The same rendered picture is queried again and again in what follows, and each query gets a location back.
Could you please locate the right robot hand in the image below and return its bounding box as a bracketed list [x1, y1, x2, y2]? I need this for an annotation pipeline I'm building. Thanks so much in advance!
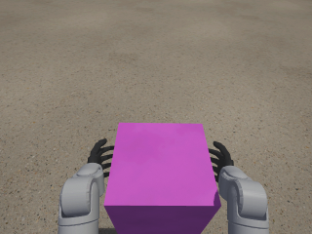
[208, 141, 234, 183]

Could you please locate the carton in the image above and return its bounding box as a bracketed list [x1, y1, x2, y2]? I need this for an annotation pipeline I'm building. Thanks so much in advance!
[103, 123, 221, 234]

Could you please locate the robot left forearm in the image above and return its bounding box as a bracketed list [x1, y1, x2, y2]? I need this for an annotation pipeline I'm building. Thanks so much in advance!
[58, 163, 105, 234]

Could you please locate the left robot hand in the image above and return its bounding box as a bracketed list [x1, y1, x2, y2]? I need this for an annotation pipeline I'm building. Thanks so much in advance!
[87, 138, 115, 177]

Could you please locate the robot right forearm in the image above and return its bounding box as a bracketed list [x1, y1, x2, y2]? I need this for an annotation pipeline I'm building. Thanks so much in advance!
[218, 166, 269, 234]

